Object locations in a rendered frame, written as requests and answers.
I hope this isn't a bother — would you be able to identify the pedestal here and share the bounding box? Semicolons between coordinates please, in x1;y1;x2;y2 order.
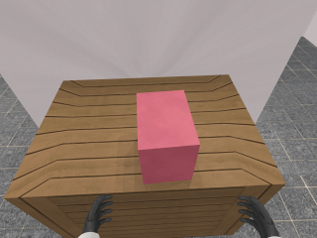
4;74;286;238

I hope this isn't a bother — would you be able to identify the carton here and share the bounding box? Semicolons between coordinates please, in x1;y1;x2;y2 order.
136;90;200;184

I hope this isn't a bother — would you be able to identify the right robot hand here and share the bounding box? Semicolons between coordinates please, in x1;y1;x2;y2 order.
237;195;280;238

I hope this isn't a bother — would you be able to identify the left robot hand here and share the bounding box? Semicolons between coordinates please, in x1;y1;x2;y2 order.
82;193;114;234

